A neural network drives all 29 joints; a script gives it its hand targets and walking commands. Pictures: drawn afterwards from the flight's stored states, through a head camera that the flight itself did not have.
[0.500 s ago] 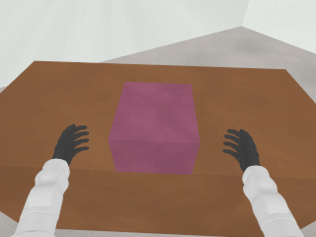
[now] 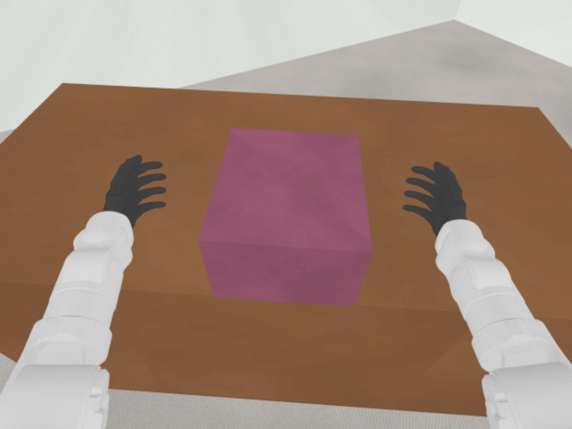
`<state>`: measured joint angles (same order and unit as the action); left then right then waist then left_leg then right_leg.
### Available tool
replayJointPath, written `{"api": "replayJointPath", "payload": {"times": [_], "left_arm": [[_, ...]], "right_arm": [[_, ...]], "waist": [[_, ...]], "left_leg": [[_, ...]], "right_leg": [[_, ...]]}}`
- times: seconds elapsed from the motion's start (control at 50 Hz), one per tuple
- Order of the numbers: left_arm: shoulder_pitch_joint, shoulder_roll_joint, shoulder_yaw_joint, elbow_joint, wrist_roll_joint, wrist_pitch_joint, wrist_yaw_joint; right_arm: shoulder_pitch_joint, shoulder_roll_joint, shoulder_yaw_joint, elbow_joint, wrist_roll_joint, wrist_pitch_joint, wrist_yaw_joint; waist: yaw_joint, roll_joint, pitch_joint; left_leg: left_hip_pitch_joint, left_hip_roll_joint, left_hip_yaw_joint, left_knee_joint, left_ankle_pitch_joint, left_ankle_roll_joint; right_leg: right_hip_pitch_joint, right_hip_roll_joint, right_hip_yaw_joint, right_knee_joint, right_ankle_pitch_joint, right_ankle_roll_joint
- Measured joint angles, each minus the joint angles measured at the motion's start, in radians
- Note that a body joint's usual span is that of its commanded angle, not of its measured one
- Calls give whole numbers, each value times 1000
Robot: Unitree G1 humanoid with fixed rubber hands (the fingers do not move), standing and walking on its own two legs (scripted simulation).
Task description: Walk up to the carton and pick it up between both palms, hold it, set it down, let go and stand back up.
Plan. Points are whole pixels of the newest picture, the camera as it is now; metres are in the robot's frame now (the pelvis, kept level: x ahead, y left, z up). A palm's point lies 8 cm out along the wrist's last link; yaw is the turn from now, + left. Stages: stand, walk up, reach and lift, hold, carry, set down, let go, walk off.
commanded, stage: reach and lift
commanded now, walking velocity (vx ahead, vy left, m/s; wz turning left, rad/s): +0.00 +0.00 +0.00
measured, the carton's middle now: (288, 212) +0.51 +0.02 +0.00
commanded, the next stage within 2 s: none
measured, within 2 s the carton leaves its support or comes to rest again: neither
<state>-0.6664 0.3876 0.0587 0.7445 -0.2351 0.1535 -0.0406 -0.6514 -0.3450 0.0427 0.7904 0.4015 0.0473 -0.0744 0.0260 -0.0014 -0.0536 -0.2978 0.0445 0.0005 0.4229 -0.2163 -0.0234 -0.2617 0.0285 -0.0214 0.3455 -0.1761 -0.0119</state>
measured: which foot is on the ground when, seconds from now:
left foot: down 0.00-1.00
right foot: down 0.00-1.00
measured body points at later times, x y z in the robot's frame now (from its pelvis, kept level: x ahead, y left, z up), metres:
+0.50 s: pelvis +0.00 +0.00 -0.01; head +0.06 +0.01 +0.44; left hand +0.47 +0.25 +0.14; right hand +0.48 -0.21 +0.14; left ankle -0.01 +0.13 -0.74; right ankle +0.00 -0.11 -0.74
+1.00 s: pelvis -0.02 -0.01 -0.03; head +0.09 +0.01 +0.40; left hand +0.47 +0.25 +0.06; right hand +0.47 -0.21 +0.06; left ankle -0.01 +0.13 -0.74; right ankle +0.00 -0.11 -0.74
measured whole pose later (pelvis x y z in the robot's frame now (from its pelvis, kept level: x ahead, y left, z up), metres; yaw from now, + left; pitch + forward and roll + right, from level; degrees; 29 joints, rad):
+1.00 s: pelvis -0.02 -0.01 -0.03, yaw +1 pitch +28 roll -1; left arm -1.18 0.42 -0.23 1.52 -0.42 -0.29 -0.03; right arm -1.08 -0.36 0.13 1.34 0.47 -0.20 0.00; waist -0.01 -0.01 -0.28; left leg -0.92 0.04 -0.04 0.65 -0.22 -0.03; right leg -0.89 0.02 -0.06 0.60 -0.21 -0.02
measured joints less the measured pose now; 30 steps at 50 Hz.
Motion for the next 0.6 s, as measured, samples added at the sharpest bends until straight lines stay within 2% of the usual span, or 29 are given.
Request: {"api": "replayJointPath", "payload": {"times": [0.16,0.34,0.6], "left_arm": [[-94,21,-20,82,-18,-5,6],[-256,35,-78,268,-49,-54,14],[-464,52,-180,570,-105,-199,6]], "right_arm": [[-96,-26,14,86,25,0,5],[-259,-48,49,245,60,-16,16],[-443,-61,113,473,104,-90,35]], "waist": [[-2,1,-26],[-2,9,-81],[-15,4,-151]], "left_leg": [[-62,1,-8,13,0,-1],[-168,5,-16,47,-3,-4],[-324,7,-32,93,2,-11]], "right_leg": [[-58,1,-8,9,0,-1],[-159,5,-15,36,-1,-3],[-313,7,-30,88,-4,-8]]}}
